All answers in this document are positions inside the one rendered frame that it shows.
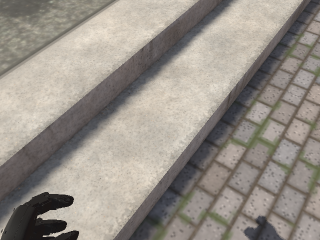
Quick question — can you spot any left robot hand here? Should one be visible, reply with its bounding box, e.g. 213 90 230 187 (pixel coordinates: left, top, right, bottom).
0 192 79 240

